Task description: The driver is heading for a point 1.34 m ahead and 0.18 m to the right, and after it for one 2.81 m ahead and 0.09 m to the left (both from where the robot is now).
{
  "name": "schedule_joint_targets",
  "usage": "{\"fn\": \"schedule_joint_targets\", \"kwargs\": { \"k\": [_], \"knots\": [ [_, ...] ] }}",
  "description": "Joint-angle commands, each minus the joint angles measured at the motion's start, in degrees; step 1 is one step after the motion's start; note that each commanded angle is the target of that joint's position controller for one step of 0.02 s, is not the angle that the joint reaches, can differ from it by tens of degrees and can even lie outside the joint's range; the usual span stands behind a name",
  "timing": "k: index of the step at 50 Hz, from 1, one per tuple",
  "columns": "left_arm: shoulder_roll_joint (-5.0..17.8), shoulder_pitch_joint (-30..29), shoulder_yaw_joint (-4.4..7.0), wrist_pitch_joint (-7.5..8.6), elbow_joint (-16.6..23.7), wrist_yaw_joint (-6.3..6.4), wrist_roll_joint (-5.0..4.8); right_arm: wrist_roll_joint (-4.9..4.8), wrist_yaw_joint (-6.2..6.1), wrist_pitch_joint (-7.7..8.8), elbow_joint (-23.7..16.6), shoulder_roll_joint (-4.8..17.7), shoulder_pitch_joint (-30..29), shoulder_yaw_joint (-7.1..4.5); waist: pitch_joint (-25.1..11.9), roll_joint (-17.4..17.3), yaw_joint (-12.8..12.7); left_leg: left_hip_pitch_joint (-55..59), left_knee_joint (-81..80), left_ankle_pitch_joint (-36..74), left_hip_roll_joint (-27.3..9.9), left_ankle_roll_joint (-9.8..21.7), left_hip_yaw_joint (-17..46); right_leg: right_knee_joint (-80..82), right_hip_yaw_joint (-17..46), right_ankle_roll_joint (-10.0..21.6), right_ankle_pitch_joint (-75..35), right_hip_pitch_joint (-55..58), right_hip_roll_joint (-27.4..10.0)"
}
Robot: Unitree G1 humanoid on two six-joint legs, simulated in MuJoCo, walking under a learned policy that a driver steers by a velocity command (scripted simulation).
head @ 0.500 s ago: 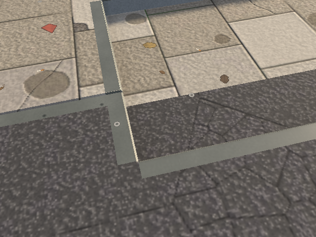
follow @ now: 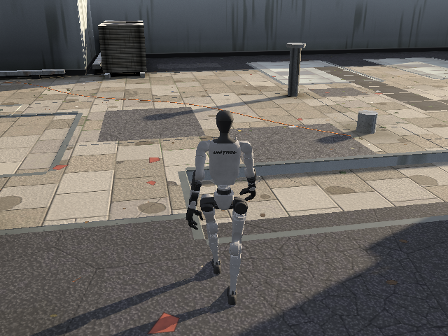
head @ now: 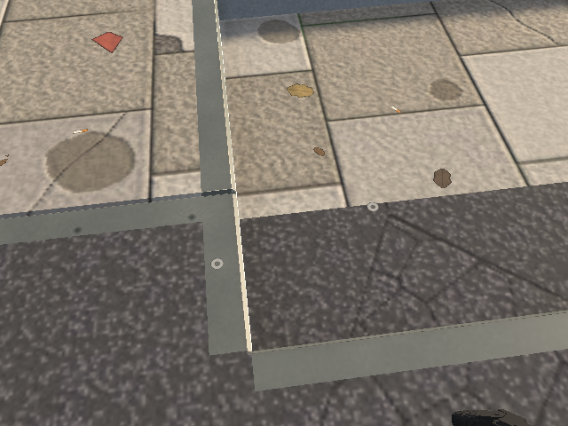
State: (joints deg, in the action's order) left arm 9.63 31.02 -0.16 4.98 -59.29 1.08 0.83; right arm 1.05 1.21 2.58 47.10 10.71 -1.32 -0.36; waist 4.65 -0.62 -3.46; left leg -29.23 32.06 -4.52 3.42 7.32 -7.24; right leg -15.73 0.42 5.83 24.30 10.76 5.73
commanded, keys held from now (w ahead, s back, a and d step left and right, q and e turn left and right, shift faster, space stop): w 0.54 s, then no key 0.46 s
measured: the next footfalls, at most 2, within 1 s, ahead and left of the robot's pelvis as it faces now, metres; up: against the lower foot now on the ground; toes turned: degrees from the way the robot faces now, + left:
left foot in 0.02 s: +0.18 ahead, +0.05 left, +0.00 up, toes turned +3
right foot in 0.58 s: +0.49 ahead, -0.11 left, +0.00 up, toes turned -2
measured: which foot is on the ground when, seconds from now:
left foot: up 0.00-0.00, down 0.02-0.60, up 0.62-1.00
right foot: down 0.00-0.02, up 0.04-0.56, down 0.58-1.00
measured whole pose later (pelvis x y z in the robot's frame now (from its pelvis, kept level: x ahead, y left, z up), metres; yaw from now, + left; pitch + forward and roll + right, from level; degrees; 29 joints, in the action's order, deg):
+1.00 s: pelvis +0.43 -0.05 +0.02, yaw +1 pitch -1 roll -1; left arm 9.5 17.6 -1.8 2.5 -58.5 0.6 1.1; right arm 1.1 -1.7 -2.7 58.3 10.7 11.4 -0.4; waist 1.5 -2.2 -0.6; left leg -18.0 37.0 -16.7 -1.4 1.0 0.7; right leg -20.1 -5.3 5.8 9.2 -10.0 4.6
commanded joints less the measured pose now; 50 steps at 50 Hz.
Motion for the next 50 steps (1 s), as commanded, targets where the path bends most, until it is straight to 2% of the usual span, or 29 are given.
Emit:
{"fn": "schedule_joint_targets", "kwargs": {
  "k": [1, 2, 3, 4, 5, 6, 8, 10, 12, 14, 18, 22, 24, 26, 27, 28, 29, 30, 31, 32, 33, 34, 35, 36, 39, 41, 43, 47, 50],
  "knots": [
    [10.01, -4.41, 1.83, 0.38, 3.97, 0.11, -0.10, 1.03, -2.14, 0.78, 5.84, 11.78, 28.41, -4.23, -13.64, 2.16, 15.60, 35.50, -4.81, -6.51, -7.01, 5.34, 10.34, -37.23, 0.85, 0.22, -55.91, -18.07, -12.48],
    [2.73, 2.95, 0.69, 0.14, 4.59, -0.46, -0.53, 2.41, -2.02, 0.81, 5.90, 16.12, 29.99, -5.16, -19.16, -10.00, 9.86, 48.89, -4.86, -5.85, -24.52, 13.17, 36.49, -60.19, -1.75, -1.19, 0.46, -36.62, -2.39],
    [7.82, 2.38, 2.01, -0.16, 3.77, -0.43, -0.09, -0.07, -1.15, 0.43, 5.84, 13.08, 27.04, -4.84, -18.45, -4.12, 9.72, 45.93, -14.77, -16.58, -25.57, 16.40, 49.24, -67.35, 3.68, -0.15, 3.83, -45.15, -0.76],
    [9.47, -3.52, 2.49, 0.04, 6.00, -0.54, 0.31, -0.86, -1.03, 0.50, 4.61, 10.27, 19.68, -4.15, -7.63, -1.54, 6.81, 36.18, -18.94, -22.62, -23.69, 14.13, 40.47, -64.27, 4.06, 0.42, -2.76, -48.68, -4.83],
    [9.43, -7.30, 2.64, 0.25, 6.85, -0.88, 0.50, -0.67, -0.77, 0.96, 4.15, 7.30, 16.29, -3.52, -2.87, 0.68, 5.81, 28.46, -21.66, -19.25, -21.44, 12.36, 35.09, -61.08, 3.38, 0.58, -5.89, -47.11, -6.40],
    [8.38, -7.96, 2.68, -0.14, 6.77, -1.05, 0.63, -0.26, -0.78, 1.59, 4.87, 5.50, 16.06, -2.96, -0.40, 2.07, 3.88, 23.15, -22.83, -13.22, -19.06, 10.37, 30.09, -58.17, 3.55, 0.28, -7.03, -44.50, -8.06],
    [5.26, -6.18, 2.14, -1.75, 6.24, -1.78, 1.30, -0.26, -1.14, 2.72, 6.97, 3.84, 18.29, -2.21, -0.62, 0.70, 1.26, 17.41, -24.41, -6.57, -15.69, 7.82, 23.04, -53.11, 3.04, -1.16, -7.88, -38.96, -9.70],
    [4.44, -8.04, 2.07, -2.67, 7.01, -2.27, 1.40, -0.49, -1.09, 3.73, 8.66, 5.28, 21.41, -2.43, -0.12, -0.26, 0.86, 16.42, -25.43, -1.61, -14.36, 7.38, 19.13, -49.74, 1.58, -2.20, -9.72, -40.15, -10.62],
    [5.13, -13.77, 2.16, -3.18, 9.04, -2.47, 1.25, -0.64, -0.95, 3.96, 9.61, 6.58, 23.72, -2.60, 1.32, -1.02, 1.60, 16.98, -26.87, 0.62, -13.38, 6.66, 16.35, -45.14, 0.12, -3.15, -14.45, -44.56, -12.01],
    [5.73, -19.70, 2.18, -3.30, 10.93, -2.54, 1.01, -0.86, -0.92, 3.74, 10.28, 6.44, 26.28, -2.36, 2.10, -1.26, 3.09, 19.26, -26.87, 5.95, -12.42, 5.38, 14.43, -39.40, -1.23, -3.89, -19.40, -48.26, -12.55],
    [4.66, -28.05, 1.55, -3.08, 13.36, -2.69, 0.40, -0.97, -1.22, 3.46, 11.48, 6.19, 31.13, -1.88, 1.46, -2.57, 5.81, 23.71, -25.23, 13.12, -11.30, 2.73, 11.51, -27.96, -3.62, -4.15, -27.07, -47.82, -11.02],
    [5.52, -34.83, 1.46, -2.76, 15.60, -2.73, 0.48, -0.60, -1.86, 3.10, 12.48, 6.62, 34.40, -1.65, 2.30, -2.46, 7.90, 31.84, -22.93, 18.95, -13.03, 3.16, 11.47, -20.24, -4.23, -3.34, -26.48, -49.25, -9.17],
    [5.74, -37.30, 1.59, -2.29, 16.89, -2.92, 0.40, -0.06, -2.21, 2.74, 12.79, 7.53, 34.04, -1.76, 2.56, -3.26, 7.82, 35.58, -20.89, 23.64, -14.26, 3.41, 11.39, -17.16, -4.32, -2.56, -23.02, -48.60, -8.17],
    [6.43, -34.76, 1.93, -1.73, 16.57, -2.75, 0.15, 0.14, -2.64, 2.55, 13.11, 8.27, 32.86, -1.97, 1.22, -4.06, 5.92, 37.34, -16.98, 31.59, -15.37, 2.85, 10.75, -14.42, -4.66, -0.75, -18.68, -43.31, -6.69],
    [7.21, -30.91, 2.39, -1.39, 15.40, -2.41, 0.15, 0.18, -2.84, 2.47, 13.16, 8.61, 31.91, -2.02, -0.79, -4.53, 4.05, 37.65, -12.92, 38.04, -15.31, 2.15, 10.35, -13.25, -4.89, 0.29, -16.62, -37.97, -5.22],
    [7.74, -22.74, 2.81, -0.73, 12.43, -2.12, 0.43, 0.18, -2.81, 2.20, 13.36, 8.37, 30.99, -1.96, -4.59, -4.33, 0.79, 36.35, -4.68, 43.35, -14.16, 1.15, 9.26, -12.00, -5.09, 1.50, -18.33, -28.73, -3.39],
    [9.42, -12.62, 3.51, 0.07, 9.34, -1.53, 1.42, -0.47, -2.80, 2.16, 12.87, 7.89, 30.15, -1.73, -10.07, -2.77, -3.45, 29.65, 7.44, 37.65, -11.90, -0.17, 7.36, -10.67, -2.46, 3.54, -23.65, -15.21, -6.06],
    [14.58, -4.24, 4.71, 0.52, 8.12, -0.86, 3.05, -2.21, -2.64, 2.24, 10.88, 4.22, 32.42, -0.73, -18.75, 5.25, -4.37, 14.56, 27.31, 13.30, -6.85, -2.28, 3.94, -12.03, 14.08, 7.66, -31.84, 1.74, -21.19],
    [15.61, -5.08, 5.21, -0.32, 8.04, -1.55, 1.04, -3.33, -2.65, 1.93, 12.91, 3.43, 39.97, -1.16, -26.70, 13.59, -1.65, 2.94, 44.98, -28.57, 2.77, -3.75, 4.87, -8.64, 33.28, 17.14, -46.95, 9.40, -32.07],
    [12.60, -9.56, 4.62, -0.78, 8.76, -1.99, -0.88, -1.53, -3.09, 1.54, 13.22, 7.48, 36.17, -2.48, -20.10, 4.28, -0.27, 0.12, 46.43, -24.54, -0.35, -3.58, 11.25, -7.56, 26.94, 16.19, -52.75, 2.25, -29.02],
    [9.89, -14.63, 3.69, -0.55, 9.08, -1.99, -1.00, -1.27, -3.05, 1.64, 11.71, 5.74, 30.99, -2.16, -12.20, 3.61, 1.13, -0.42, 44.02, -21.60, -2.32, -4.03, 11.40, -5.61, 19.01, 14.48, -57.21, -5.62, -27.11],
    [7.29, -17.11, 2.93, -0.32, 8.94, -1.93, -0.67, -0.96, -3.01, 1.28, 11.22, 4.56, 28.47, -2.06, -7.33, 2.12, 2.51, 0.99, 40.05, -20.05, -4.18, -4.34, 10.98, -3.45, 13.61, 11.81, -59.33, -12.46, -24.37],
    [6.16, -17.13, 2.40, 0.01, 8.28, -1.56, -0.72, -0.02, -2.87, 0.47, 10.52, 5.22, 26.87, -2.47, -5.21, 2.91, 3.65, 2.98, 36.00, -18.63, -5.15, -4.70, 11.32, -1.80, 10.08, 9.71, -59.87, -16.72, -21.96],
    [5.71, -17.29, 2.04, 0.26, 7.72, -1.44, -0.54, 0.50, -2.70, -0.55, 11.04, 4.19, 28.03, -2.36, -5.33, 3.36, 5.01, 6.18, 33.45, -17.77, -5.03, -5.08, 11.10, -0.77, 7.71, 8.34, -60.28, -19.48, -20.69],
    [6.96, -16.32, 1.49, 1.44, 6.77, -1.61, -0.17, 0.23, -2.68, -3.03, 11.78, 1.92, 29.13, -2.26, -7.57, 3.41, 7.45, 10.91, 27.69, -15.04, -3.63, -5.98, 9.84, 0.07, 3.25, 7.90, -64.27, -22.84, -18.72],
    [7.07, -17.02, 0.65, 1.20, 6.28, -1.35, 0.03, 0.25, -2.52, -3.86, 10.89, 2.73, 25.42, -2.27, -7.91, 4.05, 7.85, 11.77, 21.16, -12.77, -3.89, -6.22, 9.18, 0.04, 0.86, 6.46, -62.97, -23.86, -17.28],
    [7.02, -15.51, 0.19, 0.42, 5.03, -1.05, 0.15, 0.38, -2.56, -4.66, 10.99, 2.43, 23.48, -1.62, -9.22, 6.12, 7.12, 15.31, 17.19, -9.42, -3.72, -6.38, 7.45, -0.29, -1.00, 4.44, -60.54, -25.11, -15.77],
    [7.25, -13.81, -0.37, -1.59, 3.49, -0.53, 0.25, 0.03, -2.97, -5.63, 10.59, 3.37, 18.31, -0.78, -6.21, 7.16, 4.97, 16.57, 9.74, -11.31, -4.06, -6.71, 6.78, 2.14, 2.10, 4.22, -39.83, -25.79, -16.01],
    [6.51, -14.33, -0.72, -2.86, 2.75, 0.11, 0.06, 0.06, -3.17, -4.90, 11.13, 2.68, 17.68, 0.13, -3.81, 5.51, 5.14, 20.00, -1.95, -12.04, -4.60, -5.97, 6.96, 1.38, 5.61, 4.75, -27.15, -25.61, -16.85]
  ]
}}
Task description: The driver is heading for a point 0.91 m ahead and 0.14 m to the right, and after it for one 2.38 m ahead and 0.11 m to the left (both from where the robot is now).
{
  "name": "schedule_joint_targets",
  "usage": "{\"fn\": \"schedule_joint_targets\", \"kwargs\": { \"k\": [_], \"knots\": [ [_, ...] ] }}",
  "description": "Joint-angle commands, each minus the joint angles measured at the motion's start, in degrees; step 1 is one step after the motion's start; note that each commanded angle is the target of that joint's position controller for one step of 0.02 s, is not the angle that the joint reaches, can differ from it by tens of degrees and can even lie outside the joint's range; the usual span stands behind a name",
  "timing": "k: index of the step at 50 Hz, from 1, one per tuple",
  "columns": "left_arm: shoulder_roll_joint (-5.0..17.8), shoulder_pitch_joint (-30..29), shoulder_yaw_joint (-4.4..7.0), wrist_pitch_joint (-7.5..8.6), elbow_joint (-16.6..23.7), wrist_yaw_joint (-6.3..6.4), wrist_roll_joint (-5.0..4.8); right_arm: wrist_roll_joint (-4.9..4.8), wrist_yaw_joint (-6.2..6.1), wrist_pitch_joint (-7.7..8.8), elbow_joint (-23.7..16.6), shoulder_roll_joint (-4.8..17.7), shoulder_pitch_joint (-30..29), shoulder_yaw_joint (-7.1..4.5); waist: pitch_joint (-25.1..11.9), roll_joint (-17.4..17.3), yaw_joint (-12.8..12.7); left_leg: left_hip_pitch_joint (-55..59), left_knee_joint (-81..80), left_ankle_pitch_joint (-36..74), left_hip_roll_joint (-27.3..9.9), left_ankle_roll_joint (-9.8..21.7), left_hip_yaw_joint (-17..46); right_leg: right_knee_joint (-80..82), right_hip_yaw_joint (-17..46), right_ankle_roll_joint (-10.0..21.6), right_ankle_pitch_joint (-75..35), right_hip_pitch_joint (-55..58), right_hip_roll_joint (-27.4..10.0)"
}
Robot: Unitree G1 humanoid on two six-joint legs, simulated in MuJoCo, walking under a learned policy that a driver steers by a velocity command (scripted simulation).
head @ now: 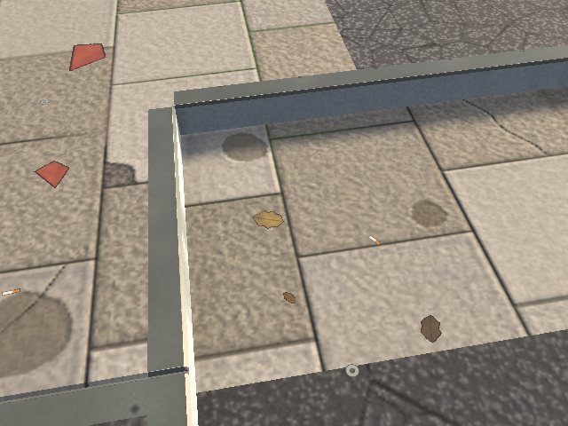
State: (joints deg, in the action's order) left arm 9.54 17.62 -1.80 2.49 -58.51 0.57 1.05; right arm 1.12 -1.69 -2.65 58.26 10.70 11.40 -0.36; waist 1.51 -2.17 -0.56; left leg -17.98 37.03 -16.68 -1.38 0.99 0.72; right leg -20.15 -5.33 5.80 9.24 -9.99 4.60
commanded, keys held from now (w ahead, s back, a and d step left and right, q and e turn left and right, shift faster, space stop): no key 0.50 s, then w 0.50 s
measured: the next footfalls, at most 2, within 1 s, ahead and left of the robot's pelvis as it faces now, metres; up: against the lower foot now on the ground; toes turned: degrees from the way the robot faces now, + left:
left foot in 0.04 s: +0.05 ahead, +0.12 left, +0.00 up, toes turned +0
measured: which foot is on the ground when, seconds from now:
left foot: up 0.00-0.02, down 0.04-0.80, up 0.82-1.00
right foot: down 0.00-1.00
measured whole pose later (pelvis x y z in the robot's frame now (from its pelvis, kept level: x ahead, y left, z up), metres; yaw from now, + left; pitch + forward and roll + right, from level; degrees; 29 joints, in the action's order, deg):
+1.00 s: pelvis +0.13 +0.00 +0.00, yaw +0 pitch +1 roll +0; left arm 10.1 29.7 2.0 4.9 -64.2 0.8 1.4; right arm 2.0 1.8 1.7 57.9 13.0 11.1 -3.7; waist -1.5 -0.9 -2.9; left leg -28.2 50.8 -12.2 -1.5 2.6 -1.5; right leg -11.8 -2.0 4.7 15.0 1.9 3.5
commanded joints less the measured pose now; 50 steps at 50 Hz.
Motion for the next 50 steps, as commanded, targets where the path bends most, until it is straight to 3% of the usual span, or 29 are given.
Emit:
{"fn": "schedule_joint_targets", "kwargs": {
  "k": [1, 2, 3, 4, 5, 6, 12, 25, 26, 28, 30, 32, 34, 36, 38, 39, 40, 41, 42, 43, 44, 45, 47, 48, 50],
  "knots": [
    [6.60, -0.35, 0.96, -0.69, 1.43, 0.74, -0.31, -0.04, -0.41, 0.91, 0.53, 2.69, 5.76, 0.49, 0.10, 5.20, 2.69, 11.71, -14.01, 6.41, -0.87, 0.65, 0.38, 5.22, 11.95, 3.19, -9.30, -5.63, -15.22],
    [6.12, 1.19, 0.92, -0.75, 1.09, 0.84, -0.37, 0.23, -0.63, 1.67, 1.04, 4.82, 6.75, 0.30, 0.23, 2.81, 1.77, 14.44, -16.86, 13.54, -4.53, 1.25, 4.76, 3.95, 11.96, 1.17, -6.77, -6.29, -13.65],
    [5.79, 4.89, 1.29, -0.80, 0.51, 0.82, -0.56, 0.52, -0.75, 2.36, 0.97, 7.63, 6.50, 0.00, 0.39, -0.96, -1.43, 15.85, -16.87, 23.84, -8.72, 2.46, 8.68, 2.52, 9.82, -0.07, -2.30, -6.88, -10.14],
    [2.60, 6.60, 0.68, -1.43, -1.01, 0.75, -1.19, -0.70, -0.40, 2.52, 1.57, 5.93, 3.41, 0.47, 1.88, -5.27, -2.70, 8.25, -16.97, 21.69, -7.94, 4.00, 7.89, 6.01, 8.09, -1.19, 1.61, -1.82, -7.75],
    [4.70, 4.45, 1.10, -1.77, -1.31, 0.88, -0.79, -0.90, 0.11, 2.88, 1.55, 3.38, 2.83, 0.94, 2.45, -4.33, -1.30, 5.50, -18.58, 15.23, -6.24, 3.17, 7.20, 5.67, 8.33, -1.72, -0.09, 1.98, -7.87],
    [6.57, 2.61, 1.75, -2.11, -1.13, 0.95, -0.91, -1.23, 0.30, 3.02, 1.89, 3.20, 3.40, 1.00, 2.53, -3.06, -0.39, 5.06, -19.60, 13.97, -5.31, 2.53, 6.38, 4.91, 8.63, -1.42, -2.46, 3.04, -8.25],
    [4.17, 0.70, 1.61, -2.32, -2.87, 0.84, -0.80, -0.92, -0.33, 3.08, 3.60, 3.13, 4.60, 1.26, 1.28, 1.09, -0.18, 7.66, -21.06, 12.43, -4.40, 2.54, 5.70, 5.75, 8.70, -1.73, -3.76, 3.45, -9.10],
    [3.59, 1.28, 1.26, -2.53, -6.07, 1.13, -0.69, -0.65, -0.31, 3.01, 5.54, 2.66, 6.11, 1.72, 1.36, 1.84, 0.21, 7.79, -21.76, 10.83, -3.80, 2.88, 5.17, 5.58, 8.77, -2.08, -2.80, 2.17, -9.39],
    [3.21, 2.03, 1.11, -2.55, -6.52, 1.06, -0.67, -0.60, -0.27, 2.97, 6.02, 2.26, 7.02, 1.85, 0.09, 1.85, 0.21, 8.37, -22.56, 6.31, -3.29, 2.92, 5.07, 6.15, 8.66, -2.13, 1.18, 2.64, -8.96],
    [4.79, 2.61, 1.87, -2.86, -6.47, 0.85, -0.63, -0.51, -0.15, 2.56, 6.06, 4.21, 7.85, 0.92, 1.25, 1.32, 0.21, 6.79, -21.85, -8.30, -1.20, 4.20, 4.76, 4.07, 7.50, -1.32, 14.46, 0.62, -6.55],
    [5.26, 2.15, 2.36, -3.17, -5.63, 0.39, -0.20, -0.24, 0.25, 2.09, 5.41, 5.24, 8.15, 0.14, 6.04, 0.78, 0.53, 3.17, -22.85, -20.82, -1.42, 6.09, 6.94, 2.61, 7.80, -0.29, 24.74, -5.06, -5.55],
    [3.70, 0.88, 2.26, -2.74, -4.51, 0.02, 0.19, -0.31, 0.37, 2.25, 5.30, 5.28, 9.78, -0.47, 8.04, -1.41, 1.47, 4.48, -25.11, -22.84, -4.14, 7.94, 11.57, -1.64, 6.75, -0.51, 21.80, -9.13, -4.65],
    [2.76, -0.58, 2.25, -1.91, -2.94, -0.56, 1.15, -0.32, 0.42, 2.58, 5.91, 6.85, 12.90, -1.70, 6.12, -5.52, 2.25, 8.77, -30.18, -24.09, -10.52, 11.19, 19.84, -9.57, 3.03, -1.26, 13.64, -11.87, -3.38],
    [3.54, 1.18, 2.70, -1.14, -2.72, -0.89, 1.16, -0.45, 0.63, 2.98, 4.65, 7.98, 10.89, -2.63, 5.09, -4.69, 0.58, 6.44, -31.66, -22.19, -13.05, 12.80, 21.26, -12.96, 3.56, -0.74, 12.53, -9.20, -4.97],
    [2.77, 5.75, 2.93, -0.63, -3.73, -1.02, 0.92, -0.83, 0.94, 3.14, 2.68, 8.05, 6.21, -3.04, 6.09, -3.01, -2.99, -0.93, -29.32, -21.81, -10.65, 11.40, 17.12, -7.71, 3.22, 0.33, 13.31, -0.37, -4.70],
    [2.94, 9.30, 3.17, -0.43, -5.15, -0.79, 0.74, -1.04, 1.12, 3.18, 1.61, 6.98, 4.01, -3.02, 6.67, -0.19, -4.63, -5.68, -25.43, -21.30, -7.62, 10.00, 13.63, -3.62, 3.58, 0.76, 13.71, 5.76, -3.97],
    [4.50, 13.30, 3.70, -0.31, -6.16, -0.44, 0.86, -1.17, 1.27, 3.45, 0.06, 5.34, 1.89, -2.72, 7.40, 4.73, -5.92, -12.61, -17.82, -18.49, -2.90, 7.79, 8.05, 1.88, 10.57, 1.81, 19.45, 11.25, -7.36],
    [8.19, 17.84, 4.95, -0.06, -7.06, -0.10, 0.08, -0.87, 1.44, 3.95, -1.84, 2.65, -0.46, -2.04, 7.89, 13.90, -7.55, -20.05, -4.33, -12.65, 4.02, 5.14, -0.64, 11.21, 25.40, 5.08, 30.40, 15.93, -15.64],
    [10.06, 20.44, 5.73, 0.03, -7.28, -0.25, -0.05, 0.91, 1.42, 4.30, -3.22, 4.20, -2.04, -2.28, 9.20, 15.85, -7.97, -25.32, 6.24, -12.49, 4.14, 4.61, -3.44, 15.91, 35.93, 8.59, 30.59, 17.33, -23.34],
    [8.80, 18.28, 5.42, 0.35, -6.40, -0.32, 0.26, 1.45, 1.74, 4.61, -3.15, 6.21, -2.17, -2.85, 10.10, 9.31, -5.60, -25.86, 11.91, -9.64, 1.37, 4.55, -0.85, 15.71, 34.97, 9.92, 25.69, 14.87, -24.22],
    [8.11, 14.96, 5.25, 0.98, -5.05, -0.19, -0.05, 0.90, 2.22, 5.10, -2.51, 5.75, -0.54, -3.08, 9.06, 5.14, -3.16, -24.44, 13.21, -5.77, -0.11, 4.02, 0.28, 15.98, 31.56, 9.36, 20.69, 13.50, -22.80],
    [7.79, 13.10, 5.13, 1.57, -4.12, 0.01, -0.12, 0.65, 2.84, 5.41, -2.01, 4.95, 0.56, -3.11, 8.03, 4.33, -1.69, -23.30, 13.54, -2.96, -1.35, 3.34, 0.42, 16.49, 28.06, 8.57, 15.59, 13.67, -21.52],
    [7.12, 11.05, 4.86, 2.85, -3.16, 0.33, -0.08, 0.81, 3.66, 5.39, -2.18, 4.82, -0.32, -3.40, 5.88, 4.32, -1.18, -20.46, 13.78, 2.92, -1.25, 1.46, -1.57, 16.91, 19.94, 7.46, 5.67, 12.62, -17.83],
    [6.80, 12.63, 4.79, 3.45, -3.90, 0.38, 0.52, 1.19, 3.92, 5.07, -2.43, 4.92, -0.83, -3.72, 5.01, 5.15, -1.02, -20.98, 15.69, 6.19, -1.52, 1.44, -1.27, 15.54, 18.07, 7.42, -0.09, 13.46, -17.93],
    [6.28, 15.26, 4.49, 3.71, -4.50, 0.59, 0.41, 0.96, 3.77, 4.48, -3.17, 4.83, -3.07, -4.12, 4.18, 5.56, -1.31, -24.29, 16.06, 9.04, -1.58, 0.50, -1.86, 12.94, 15.01, 7.11, -10.99, 15.80, -17.29]
  ]
}}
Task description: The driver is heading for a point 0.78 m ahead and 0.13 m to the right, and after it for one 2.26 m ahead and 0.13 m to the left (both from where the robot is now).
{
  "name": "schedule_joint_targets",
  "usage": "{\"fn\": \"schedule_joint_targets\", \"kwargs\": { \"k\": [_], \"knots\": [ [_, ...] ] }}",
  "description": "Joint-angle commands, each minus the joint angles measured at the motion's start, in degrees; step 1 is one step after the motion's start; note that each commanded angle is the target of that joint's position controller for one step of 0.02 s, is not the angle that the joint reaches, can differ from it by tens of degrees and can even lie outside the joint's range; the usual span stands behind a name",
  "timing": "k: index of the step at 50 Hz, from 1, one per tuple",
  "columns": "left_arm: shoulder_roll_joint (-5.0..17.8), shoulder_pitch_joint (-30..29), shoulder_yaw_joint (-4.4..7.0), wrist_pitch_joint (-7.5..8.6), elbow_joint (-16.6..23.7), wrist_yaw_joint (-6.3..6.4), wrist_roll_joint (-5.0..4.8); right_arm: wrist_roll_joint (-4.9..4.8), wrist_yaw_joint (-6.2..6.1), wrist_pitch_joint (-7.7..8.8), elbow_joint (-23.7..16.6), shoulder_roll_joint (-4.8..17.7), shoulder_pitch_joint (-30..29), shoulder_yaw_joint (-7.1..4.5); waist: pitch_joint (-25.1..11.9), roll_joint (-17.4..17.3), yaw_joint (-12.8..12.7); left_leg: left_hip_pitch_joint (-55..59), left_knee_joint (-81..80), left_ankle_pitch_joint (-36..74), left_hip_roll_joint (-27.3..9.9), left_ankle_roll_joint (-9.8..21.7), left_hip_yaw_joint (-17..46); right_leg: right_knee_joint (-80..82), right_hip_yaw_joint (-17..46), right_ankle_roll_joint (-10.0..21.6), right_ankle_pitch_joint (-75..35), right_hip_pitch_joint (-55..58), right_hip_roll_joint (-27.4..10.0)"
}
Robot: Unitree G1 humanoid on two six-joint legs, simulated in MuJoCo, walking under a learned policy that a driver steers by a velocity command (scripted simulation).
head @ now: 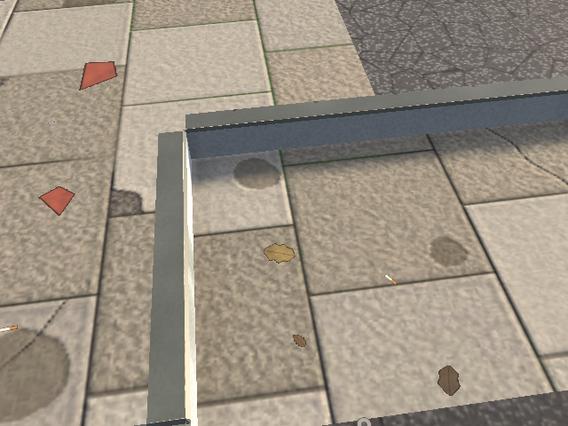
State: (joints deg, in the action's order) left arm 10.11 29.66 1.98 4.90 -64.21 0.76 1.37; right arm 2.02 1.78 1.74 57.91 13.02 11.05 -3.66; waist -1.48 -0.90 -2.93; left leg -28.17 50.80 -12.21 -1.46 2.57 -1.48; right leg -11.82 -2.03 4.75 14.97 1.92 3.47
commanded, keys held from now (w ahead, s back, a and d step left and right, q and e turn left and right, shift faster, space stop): w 0.40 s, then w+e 0.52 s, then e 0.08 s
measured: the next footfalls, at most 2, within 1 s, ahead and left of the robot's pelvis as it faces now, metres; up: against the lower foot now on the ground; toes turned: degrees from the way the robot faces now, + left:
left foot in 0.36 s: +0.41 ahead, +0.15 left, -0.14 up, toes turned +5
right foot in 0.80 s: +0.68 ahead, -0.03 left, -0.14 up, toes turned -14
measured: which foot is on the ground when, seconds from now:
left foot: up 0.00-0.34, down 0.36-0.82, up 0.84-1.00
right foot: down 0.00-0.34, up 0.36-0.78, down 0.80-1.00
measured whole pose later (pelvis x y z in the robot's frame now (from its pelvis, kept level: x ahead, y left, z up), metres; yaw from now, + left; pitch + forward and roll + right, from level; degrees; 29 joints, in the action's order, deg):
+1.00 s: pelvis +0.63 +0.01 -0.15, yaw -17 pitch +0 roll +0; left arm 13.7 15.2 4.5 2.6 -54.3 -0.8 0.4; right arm 1.9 -0.3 3.2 48.6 12.7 9.3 -2.8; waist 3.9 -1.3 -0.5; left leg -30.8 65.4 -18.3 -5.4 -0.2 0.6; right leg -23.4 -0.5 8.5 10.4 -12.6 8.2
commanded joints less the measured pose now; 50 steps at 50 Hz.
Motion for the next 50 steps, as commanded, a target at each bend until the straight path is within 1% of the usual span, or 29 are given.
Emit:
{"fn": "schedule_joint_targets", "kwargs": {
  "k": [1, 3, 7, 12, 14, 16, 17, 18, 19, 20, 21, 22, 23, 24, 25, 27, 30, 32, 35, 37, 39, 40, 41, 42, 43, 44, 45, 47, 50],
  "knots": [
    [4.85, 5.17, 0.29, 1.97, -0.08, 0.55, 0.40, -0.82, -0.12, 0.45, -4.79, 2.48, -7.71, -1.31, 9.02, 5.44, 0.01, -20.46, 0.39, 6.17, -2.21, -1.42, 2.35, 3.95, 11.10, 7.45, -17.52, 8.00, -15.50],
    [6.28, 4.17, 0.57, 2.61, 0.32, 0.87, 0.59, -0.76, -0.07, 0.99, -7.10, 2.81, -12.56, -1.20, 10.44, 5.58, -0.40, -21.01, -6.69, 12.83, -2.23, -1.67, 1.63, 3.61, 9.33, 6.63, -16.24, 6.21, -13.82],
    [5.60, 1.25, 0.02, 3.08, 1.27, 1.17, 0.28, -0.24, 1.23, 1.19, -9.48, 1.52, -15.77, -0.73, 10.39, 4.49, -0.30, -9.04, -17.05, 30.23, -2.47, 0.39, 0.40, -0.01, 6.16, 5.55, -15.23, -3.27, -12.00],
    [6.01, 4.45, -0.28, 1.85, 0.16, 1.27, 1.15, -0.66, 1.13, 1.34, -12.60, 1.81, -21.76, -0.29, 13.09, 2.20, -4.49, -5.50, -27.01, 34.58, -2.45, 3.12, -2.25, -9.67, 4.49, 4.22, -15.29, -0.28, -10.98],
    [7.60, 5.95, -0.15, 1.00, -0.33, 1.36, 1.88, -0.43, 0.65, 2.27, -11.41, 2.76, -18.27, -0.53, 10.86, 1.36, -4.04, -0.36, -31.48, 33.00, -1.44, 2.98, -2.76, -19.32, 4.70, 3.90, -23.89, 4.25, -9.85],
    [8.74, 6.07, 0.36, 0.08, -0.78, 2.05, 2.19, -0.17, -0.79, 2.70, -5.43, 5.80, -1.91, -1.81, 3.43, 1.85, 2.10, 13.75, -33.53, 32.97, -1.07, 3.15, -2.40, -40.41, 5.97, 4.35, -33.34, 5.04, -8.63],
    [8.99, 3.61, 0.89, -0.47, -0.98, 2.09, 0.97, 0.85, -1.26, 3.13, -1.24, 7.34, 10.37, -2.70, -0.98, 0.31, 9.30, 28.63, -37.34, 38.52, -2.73, 3.39, -2.73, -58.61, 3.40, 3.67, -29.15, -2.13, -6.19],
    [5.52, 2.42, 0.99, -0.06, -0.87, 2.05, -0.51, 2.08, -0.70, 3.45, 1.26, 11.20, 15.76, -3.51, -5.19, -8.15, 9.96, 44.22, -28.22, 51.53, -9.56, 4.65, 1.63, -82.69, 0.95, 2.03, 19.12, -20.05, 1.79],
    [3.37, 11.19, 0.94, 0.96, 0.54, 2.67, -4.17, 1.95, 0.10, 4.09, 1.15, 13.72, 19.93, -3.31, -16.37, -14.50, 5.03, 65.20, -4.89, 87.26, -22.11, 7.20, 11.56, -93.36, 9.58, 1.40, 31.11, -38.43, 1.46],
    [7.11, 8.13, 1.10, 1.39, 1.77, 2.81, -5.59, -0.01, 0.50, 3.41, 1.02, 12.21, 20.77, -3.33, -24.10, -11.37, 9.02, 70.97, -9.36, 77.84, -25.72, 13.33, 20.50, -92.71, 10.21, 0.70, 23.57, -47.03, -0.56],
    [6.87, 3.45, 0.63, 0.52, 3.19, 2.51, -4.54, 0.19, -0.70, 2.78, -0.26, 11.46, 15.88, -3.32, -22.56, -9.89, 8.16, 62.30, -20.40, 38.80, -26.98, 17.72, 27.03, -91.35, 5.79, -0.44, 19.28, -51.75, -3.66],
    [6.99, -4.84, 0.59, -0.07, 4.14, 1.58, -1.09, 1.60, -1.83, 3.14, -1.97, 6.28, 11.55, -1.89, -12.95, -2.47, 8.22, 47.61, -27.97, 16.41, -22.84, 15.49, 24.89, -85.60, 5.14, -0.65, 12.94, -51.23, -6.31],
    [6.55, -6.98, 0.99, -0.79, 4.51, 0.37, 0.66, 1.39, -2.45, 3.65, -1.92, 5.27, 9.96, -1.44, -8.50, -0.74, 6.78, 36.91, -30.27, 15.56, -22.42, 14.91, 23.30, -84.85, 4.58, -0.59, 11.50, -47.99, -6.71],
    [6.12, -7.75, 1.39, -1.25, 5.03, -0.77, 1.94, 0.21, -2.65, 4.59, -1.23, 3.24, 8.89, -0.34, -4.59, 3.03, 3.91, 26.67, -31.73, 18.37, -20.81, 11.68, 18.69, -74.19, 7.22, -0.57, 3.36, -42.52, -8.99],
    [3.53, -10.54, 1.10, -2.35, 6.55, -1.53, 1.57, -0.69, -2.77, 5.21, 0.01, 3.72, 8.38, -0.34, 1.26, 1.48, 1.29, 15.17, -35.04, 19.43, -18.41, 9.73, 13.99, -65.61, 6.57, -1.61, 1.95, -37.81, -9.48],
    [0.99, -12.06, 0.32, -3.34, 8.25, -2.49, 1.88, -1.05, -2.44, 6.00, 0.22, 3.89, 8.13, -0.39, 3.70, -2.76, -0.25, 8.99, -37.16, 25.06, -14.33, 8.71, 7.21, -56.47, 4.63, -2.31, -3.27, -34.25, -9.01],
    [1.15, -17.37, -0.53, -2.37, 11.49, -3.34, 0.63, -1.43, -2.17, 5.99, -2.00, 2.38, 5.11, 0.27, 3.91, -5.23, -0.83, 7.57, -37.67, 31.11, -9.88, 6.54, -3.27, -36.92, 1.15, -0.60, -15.98, -28.07, -8.20],
    [1.96, -21.47, -0.67, -2.33, 12.78, -3.67, -0.08, -1.88, -2.31, 5.68, -2.24, 3.99, 7.50, 0.02, 3.27, -5.15, 0.80, 12.82, -39.00, 30.50, -10.95, 5.40, -4.18, -31.37, -1.42, 0.53, -19.17, -26.78, -6.81],
    [3.64, -27.54, -0.08, -2.23, 15.34, -3.92, 0.18, -1.73, -3.07, 4.48, -0.88, 4.46, 12.83, -0.11, 6.00, -2.21, 2.63, 23.58, -37.45, 32.34, -13.55, 4.59, -5.90, -26.75, -2.71, 2.82, -15.59, -31.53, -5.88],
    [4.26, -26.96, 0.62, -2.04, 15.48, -3.86, 0.68, -1.09, -3.45, 3.77, -0.74, 5.70, 14.52, -0.38, 5.55, -2.16, 2.31, 28.86, -31.27, 44.32, -13.62, 4.32, -8.33, -25.08, -5.28, 4.51, -8.90, -29.47, -2.78],
    [5.27, -18.70, 1.76, -1.85, 13.30, -3.61, 0.65, -0.57, -3.44, 2.83, -1.32, 7.60, 14.34, -0.78, 1.07, -2.75, -0.97, 30.51, -15.78, 52.01, -13.43, 4.37, -10.31, -22.77, -6.99, 6.63, -2.61, -20.92, 1.46],
    [7.33, -10.97, 2.95, -1.59, 11.18, -3.13, 1.11, -0.79, -3.19, 2.50, -2.20, 8.04, 13.73, -0.83, -2.78, -1.07, -4.53, 24.96, -2.69, 45.98, -12.54, 3.15, -11.54, -18.46, -4.19, 8.57, -3.06, -10.20, 1.64],
    [13.40, -5.78, 4.80, -1.45, 10.99, -2.31, 1.64, -1.06, -2.84, 2.63, -4.37, 5.21, 14.37, -0.23, -8.25, 7.27, -5.62, 11.95, 18.23, 16.43, -8.20, 0.97, -13.04, -16.00, 15.32, 13.22, -2.32, 1.79, -12.23],
    [17.07, -6.06, 5.58, -2.51, 12.02, -2.43, 0.34, -2.40, -1.74, 3.04, -8.16, 3.83, 14.16, -0.18, -12.90, 16.04, -2.68, -9.28, 35.44, -19.81, 4.65, -1.29, -4.65, -4.98, 47.81, 22.51, 0.15, 14.29, -24.49],
    [15.56, -8.28, 5.33, -3.11, 11.89, -2.19, -0.63, -1.14, -1.79, 3.34, -9.23, 6.80, 6.59, -0.62, -5.96, 4.51, -2.99, -16.57, 33.96, -14.29, 0.13, -0.36, 2.90, -3.55, 41.02, 19.24, 3.10, 10.49, -22.04],
    [13.36, -11.52, 4.81, -3.14, 12.12, -1.73, -0.94, -1.51, -1.70, 3.96, -10.41, 6.18, 3.93, -0.45, -0.22, 2.70, -1.38, -16.14, 29.32, -9.20, -2.08, -0.25, 2.93, -2.74, 33.88, 16.84, 0.05, 2.87, -20.64],
    [11.29, -13.90, 4.35, -2.96, 12.47, -1.54, -0.72, -1.31, -1.89, 4.17, -9.92, 5.68, 4.13, -0.41, 3.12, -1.94, 1.38, -12.84, 22.81, -6.49, -4.16, -0.48, 3.34, -1.81, 28.85, 14.07, -6.72, -3.59, -17.88],
    [9.53, -16.40, 3.70, -1.87, 13.32, -1.06, -1.09, 0.32, -2.21, 2.09, -9.27, 4.66, 5.93, -0.22, 3.29, -0.27, 4.30, -5.52, 17.08, -5.70, -5.40, -2.15, 3.29, -1.79, 21.51, 11.92, -21.84, -10.14, -13.64],
    [11.60, -13.66, 4.09, -0.81, 13.16, -1.28, -1.21, 0.10, -2.28, 0.11, -10.09, 3.87, 5.02, -0.21, 1.79, 0.23, 5.04, -4.01, 12.21, -4.29, -3.78, -4.36, 1.42, -5.01, 14.99, 10.88, -47.41, -11.35, -10.87]
  ]
}}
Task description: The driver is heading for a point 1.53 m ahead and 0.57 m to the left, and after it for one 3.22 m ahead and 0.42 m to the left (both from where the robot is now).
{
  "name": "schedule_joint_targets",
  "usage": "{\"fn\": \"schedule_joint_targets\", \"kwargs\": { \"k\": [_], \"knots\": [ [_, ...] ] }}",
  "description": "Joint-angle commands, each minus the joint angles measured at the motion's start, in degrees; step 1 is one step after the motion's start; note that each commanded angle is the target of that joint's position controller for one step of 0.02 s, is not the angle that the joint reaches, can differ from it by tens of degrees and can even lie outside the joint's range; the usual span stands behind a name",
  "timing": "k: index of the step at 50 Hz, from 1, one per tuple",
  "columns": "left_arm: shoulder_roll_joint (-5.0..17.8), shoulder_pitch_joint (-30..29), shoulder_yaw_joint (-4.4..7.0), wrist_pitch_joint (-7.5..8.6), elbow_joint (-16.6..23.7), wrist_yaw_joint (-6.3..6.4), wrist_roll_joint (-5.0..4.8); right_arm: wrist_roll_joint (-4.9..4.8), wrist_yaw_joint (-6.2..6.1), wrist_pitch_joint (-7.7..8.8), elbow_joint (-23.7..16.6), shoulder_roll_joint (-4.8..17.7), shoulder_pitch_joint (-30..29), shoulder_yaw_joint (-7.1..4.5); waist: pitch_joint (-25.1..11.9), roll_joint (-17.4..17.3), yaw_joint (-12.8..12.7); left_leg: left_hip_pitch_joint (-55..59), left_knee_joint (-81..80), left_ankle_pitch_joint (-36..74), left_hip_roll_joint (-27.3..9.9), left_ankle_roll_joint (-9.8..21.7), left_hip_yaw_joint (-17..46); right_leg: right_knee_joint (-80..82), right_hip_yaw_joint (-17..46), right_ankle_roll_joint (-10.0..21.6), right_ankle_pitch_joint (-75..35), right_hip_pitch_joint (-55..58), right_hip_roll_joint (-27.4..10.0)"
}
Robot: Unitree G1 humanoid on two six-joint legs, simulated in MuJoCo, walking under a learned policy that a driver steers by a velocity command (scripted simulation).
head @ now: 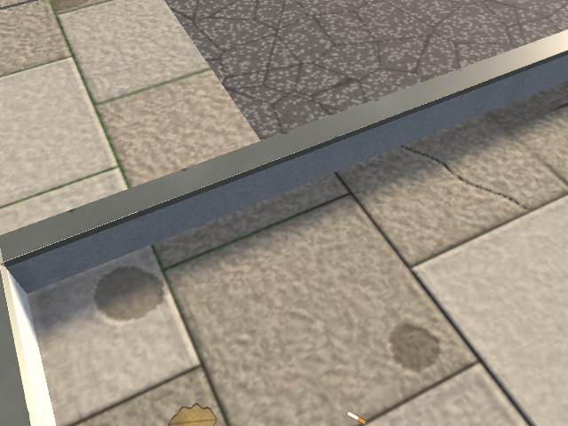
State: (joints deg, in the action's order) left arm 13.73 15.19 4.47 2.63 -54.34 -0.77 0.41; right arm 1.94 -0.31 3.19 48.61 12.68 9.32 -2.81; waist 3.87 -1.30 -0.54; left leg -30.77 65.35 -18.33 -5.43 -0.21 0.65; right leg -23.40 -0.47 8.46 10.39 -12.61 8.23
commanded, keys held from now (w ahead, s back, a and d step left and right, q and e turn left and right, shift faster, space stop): e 0.04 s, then q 0.96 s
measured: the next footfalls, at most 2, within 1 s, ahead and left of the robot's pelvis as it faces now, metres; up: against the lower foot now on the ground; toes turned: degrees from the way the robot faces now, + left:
left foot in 0.32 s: +0.27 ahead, +0.11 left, +0.00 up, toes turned +1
right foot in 0.86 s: +0.23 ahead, -0.08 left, +0.00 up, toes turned +23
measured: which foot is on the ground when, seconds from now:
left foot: up 0.00-0.30, down 0.32-0.86, up 0.88-1.00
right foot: down 0.00-0.32, up 0.34-0.84, down 0.86-1.00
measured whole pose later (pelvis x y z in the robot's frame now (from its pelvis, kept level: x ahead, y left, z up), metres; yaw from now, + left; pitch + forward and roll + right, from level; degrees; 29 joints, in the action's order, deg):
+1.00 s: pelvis +0.17 -0.01 +0.01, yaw +22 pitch +1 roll +1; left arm 14.7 13.7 2.1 -0.4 -46.9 3.1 1.3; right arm 1.7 0.7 -3.1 47.9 17.7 12.3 -6.0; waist 1.3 -3.4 0.4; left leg -30.2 59.4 -21.3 7.7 -0.8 6.4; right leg -22.2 0.3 2.9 12.5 -10.4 1.9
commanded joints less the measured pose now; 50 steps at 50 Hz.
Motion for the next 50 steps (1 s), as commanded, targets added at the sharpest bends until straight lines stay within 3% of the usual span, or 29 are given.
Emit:
{"fn": "schedule_joint_targets", "kwargs": {
  "k": [1, 3, 6, 10, 13, 14, 15, 16, 17, 18, 19, 20, 21, 24, 31, 37, 39, 41, 42, 43, 44, 45, 46, 47, 49, 50],
  "knots": [
    [8.48, 1.99, 1.74, 1.32, 3.34, 0.25, -0.22, 0.10, -0.19, -1.58, -1.46, 4.06, 5.27, -1.00, -4.04, 1.16, 2.19, -1.96, -4.34, 3.64, 0.73, -2.11, -1.31, 5.69, 12.24, 6.13, -46.29, 3.47, -14.66],
    [8.28, 3.86, 1.62, 0.84, 3.42, 0.53, -0.33, -0.05, -0.12, -1.83, -2.41, 4.36, 2.59, -0.95, -5.33, 3.41, 1.22, -3.13, -8.18, 7.36, 1.48, -2.52, -2.03, 4.71, 10.62, 3.50, -49.36, 5.42, -13.58],
    [5.83, 6.14, 0.63, 0.46, 2.76, 1.03, -0.36, -0.39, 0.11, -1.73, -2.94, 3.70, -0.86, -0.22, -5.67, 5.47, -0.86, -2.35, -16.47, 13.76, 1.91, -1.19, -3.11, 4.83, 8.20, -0.07, -49.47, 8.55, -12.94],
    [4.63, 7.34, -0.50, 0.55, 1.23, 1.99, 0.79, -0.86, 0.10, -1.14, -2.15, 3.73, -3.37, 0.57, -4.89, 6.00, -2.64, 1.48, -26.38, 16.51, 3.47, 1.22, -3.96, 4.80, 6.28, -1.64, -48.15, 12.94, -14.46],
    [5.66, 5.12, -0.62, 0.72, 0.70, 2.73, 1.30, -0.86, -0.35, -0.49, 0.08, 5.82, 1.27, 0.06, -4.34, 6.60, -0.42, 7.70, -30.79, 10.07, 5.92, 3.89, -3.66, -0.09, 5.92, -1.28, -53.22, 14.16, -16.80],
    [6.73, 4.08, -0.30, 0.72, 0.72, 3.15, 1.07, -0.72, -0.46, -0.13, 1.35, 6.88, 4.92, -0.40, -4.58, 6.27, 1.26, 10.25, -33.94, 9.25, 7.08, 4.95, -3.79, -4.39, 5.79, -1.23, -54.80, 15.22, -16.80],
    [7.83, 2.47, 0.00, 0.64, 0.91, 3.40, 0.47, -0.50, -0.53, 0.46, 2.77, 7.25, 9.44, -0.75, -5.50, 4.51, 4.19, 15.25, -40.47, 15.26, 6.98, 6.11, -3.30, -11.57, 4.46, -1.83, -51.75, 14.67, -15.57],
    [8.47, 1.86, 0.12, 0.93, 2.37, 3.57, 0.22, -0.32, -0.78, 1.04, 3.62, 10.39, 13.95, -1.64, -9.29, 0.39, 5.66, 25.10, -39.63, 40.55, 0.74, 8.65, 4.51, -22.72, 2.79, -3.22, -37.99, 8.10, -12.05],
    [5.06, 7.44, -0.24, 0.66, 3.12, 3.36, -0.66, -0.78, -0.49, 0.65, 2.87, 14.76, 14.21, -2.76, -13.85, -10.89, 2.46, 35.35, -37.51, 71.31, -13.91, 19.14, 21.26, -42.61, -1.84, -6.49, 6.84, -5.40, -1.74],
    [4.70, 9.16, -0.54, -0.38, 2.78, 2.91, 0.69, -2.83, 0.22, -0.17, 2.25, 12.13, 12.02, -2.12, -18.43, -9.61, 0.42, 34.84, -42.20, 68.38, -17.30, 23.86, 30.62, -49.44, 2.54, -6.65, 24.04, -10.18, -0.59],
    [5.16, 6.60, -0.47, -1.24, 2.30, 2.69, 1.81, -3.15, 0.61, -0.64, 1.31, 10.67, 8.63, -2.08, -12.34, -3.24, 0.04, 28.86, -43.74, 54.97, -14.78, 22.80, 26.35, -52.08, 4.70, -6.97, 22.35, -12.69, -3.61],
    [5.11, 3.13, -0.38, -1.73, 2.84, 2.51, 1.95, -2.38, 0.51, -1.27, 0.54, 8.80, 5.50, -1.71, -7.17, -0.12, -0.11, 23.02, -45.87, 43.79, -11.19, 20.52, 22.50, -50.28, 4.73, -7.22, 19.57, -14.59, -5.20],
    [5.18, 0.95, -0.30, -2.31, 3.65, 2.37, 1.67, -1.84, 0.19, -1.89, 0.25, 7.64, 4.43, -1.42, -4.47, 0.56, -0.60, 19.12, -47.81, 35.48, -8.20, 18.03, 19.68, -46.79, 4.54, -7.49, 17.26, -14.87, -6.67],
    [3.97, 1.11, -0.73, -4.00, 4.23, 2.22, 1.47, -1.36, -0.19, -2.70, 0.11, 8.49, 5.38, -1.96, -6.37, -2.98, -0.89, 16.56, -49.74, 24.58, -3.22, 14.63, 17.00, -40.92, 3.13, -8.91, 12.79, -12.12, -6.39],
    [4.71, -4.73, -0.82, -4.90, 6.69, 3.06, 0.69, -1.11, -0.34, -4.41, -1.22, 10.94, 6.94, -3.38, -6.46, -6.25, 2.09, 17.42, -52.96, -0.49, -1.91, 12.51, 23.58, -29.24, 4.01, -10.75, 11.91, -14.78, -6.46],
    [4.75, -4.84, -1.21, -3.70, 7.96, 3.40, -0.19, -0.63, -0.06, -5.27, -2.38, 11.40, 5.85, -4.05, -6.34, -6.59, 2.56, 16.60, -52.82, -0.67, -1.68, 11.83, 28.56, -20.86, 4.53, -9.13, 13.33, -10.08, -4.65],
    [4.86, -2.19, -1.34, -3.20, 7.82, 3.65, -0.71, -0.65, 0.32, -5.56, -2.82, 11.24, 4.45, -4.16, -6.41, -7.31, 1.52, 14.83, -52.99, 0.53, -1.06, 10.79, 30.05, -14.88, 4.45, -7.74, 14.17, -5.07, -3.34],
    [5.13, 2.93, -1.29, -2.72, 6.94, 4.00, -0.98, -1.15, 0.53, -6.01, -3.38, 10.96, 2.30, -4.32, -5.99, -7.57, -1.15, 11.36, -52.61, -1.63, 0.95, 7.92, 30.17, -3.13, 3.73, -6.05, 10.61, 3.02, -2.40],
    [6.35, 5.27, -0.92, -2.43, 6.56, 4.42, -0.61, -1.70, 0.46, -6.00, -3.92, 10.35, 1.49, -4.18, -5.13, -6.43, -2.41, 7.54, -51.30, -6.04, 3.82, 4.88, 28.42, 5.50, 4.56, -5.28, 7.61, 8.47, -3.97],
    [10.95, 3.54, 0.14, -2.32, 7.53, 5.04, -0.06, -2.40, 0.26, -5.93, -3.96, 7.41, 4.48, -3.57, -5.06, 3.14, 0.05, 3.09, -40.78, -11.98, 9.21, 1.77, 22.09, 12.89, 15.84, -3.44, 15.25, 11.05, -14.17],
    [15.17, -2.37, 0.61, -2.49, 11.01, 5.08, 0.58, -2.75, -0.12, -5.46, -4.53, 5.84, 6.10, -3.44, -5.23, 12.97, 1.41, -3.12, -24.61, -13.13, 17.81, 0.12, 8.52, 16.84, 31.98, 1.56, 18.59, 8.48, -29.37],
    [13.90, -5.16, 0.59, -2.61, 10.87, 4.54, 1.72, -0.42, -0.24, -5.11, -4.24, 11.15, 2.94, -4.56, -1.40, 7.54, 1.46, -2.34, -14.25, -11.02, 12.58, -0.72, 6.71, 15.31, 28.51, 4.94, 11.56, -1.60, -30.05],
    [9.64, -7.26, -0.47, -2.30, 11.59, 4.22, 1.46, -0.05, 0.23, -5.09, -3.51, 11.09, 4.05, -4.76, -1.23, 5.08, 3.26, 1.49, -8.12, -7.51, 11.95, -0.44, 7.20, 12.94, 22.61, 3.99, 3.70, -4.40, -25.76],
    [7.59, -9.06, -1.02, -2.05, 12.01, 3.96, 1.13, 0.11, 0.60, -5.46, -2.48, 10.09, 6.27, -4.63, -1.24, 5.18, 4.69, 1.71, -3.40, -4.60, 12.06, -0.32, 6.84, 11.13, 16.28, 2.02, -1.58, -3.99, -21.78],
    [7.19, -8.45, -1.27, -1.85, 13.19, 3.95, 0.92, 0.10, 1.19, -6.44, -1.42, 9.88, 8.33, -4.54, -2.38, 8.45, 4.16, -0.43, 3.25, -3.41, 11.61, -1.03, 4.74, 8.72, 10.20, 1.27, -10.11, 0.00, -19.07],
    [7.25, -6.52, -1.26, -1.82, 13.03, 3.82, 0.94, -0.02, 1.39, -6.70, -1.81, 9.81, 7.14, -4.39, -2.53, 8.25, 3.08, -1.94, 3.56, -3.57, 11.01, -1.67, 3.88, 7.64, 9.05, 1.68, -14.35, 2.55, -19.13]
  ]
}}
Over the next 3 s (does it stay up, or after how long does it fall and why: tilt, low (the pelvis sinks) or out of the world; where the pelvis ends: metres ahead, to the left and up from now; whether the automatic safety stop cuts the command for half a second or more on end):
stays up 0.64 0.35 -0.01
